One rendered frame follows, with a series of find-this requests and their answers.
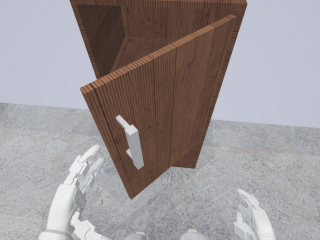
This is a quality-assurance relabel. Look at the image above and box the robot left forearm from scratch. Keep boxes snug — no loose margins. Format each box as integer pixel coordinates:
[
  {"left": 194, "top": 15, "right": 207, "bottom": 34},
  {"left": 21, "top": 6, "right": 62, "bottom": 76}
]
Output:
[{"left": 38, "top": 230, "right": 74, "bottom": 240}]

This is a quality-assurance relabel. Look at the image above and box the handle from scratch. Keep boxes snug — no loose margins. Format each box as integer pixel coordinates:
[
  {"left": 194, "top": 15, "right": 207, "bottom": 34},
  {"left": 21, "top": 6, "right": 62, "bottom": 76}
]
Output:
[{"left": 115, "top": 115, "right": 144, "bottom": 170}]

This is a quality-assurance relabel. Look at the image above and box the robot right shin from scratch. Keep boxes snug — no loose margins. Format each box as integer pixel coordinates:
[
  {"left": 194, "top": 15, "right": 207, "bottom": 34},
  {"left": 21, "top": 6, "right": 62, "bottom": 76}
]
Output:
[{"left": 187, "top": 229, "right": 197, "bottom": 233}]

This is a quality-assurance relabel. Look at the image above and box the right robot hand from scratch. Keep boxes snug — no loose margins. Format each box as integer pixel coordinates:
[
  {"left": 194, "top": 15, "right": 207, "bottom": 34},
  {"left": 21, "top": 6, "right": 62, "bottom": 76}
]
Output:
[{"left": 234, "top": 188, "right": 276, "bottom": 240}]

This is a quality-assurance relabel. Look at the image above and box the left robot hand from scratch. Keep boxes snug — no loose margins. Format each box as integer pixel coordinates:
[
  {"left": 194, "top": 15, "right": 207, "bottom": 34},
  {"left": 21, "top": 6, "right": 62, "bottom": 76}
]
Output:
[{"left": 46, "top": 143, "right": 112, "bottom": 240}]

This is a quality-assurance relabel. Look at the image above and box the cupboard door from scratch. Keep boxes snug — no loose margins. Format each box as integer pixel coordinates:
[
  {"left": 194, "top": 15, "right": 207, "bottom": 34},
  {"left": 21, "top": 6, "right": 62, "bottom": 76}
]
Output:
[{"left": 80, "top": 14, "right": 237, "bottom": 200}]

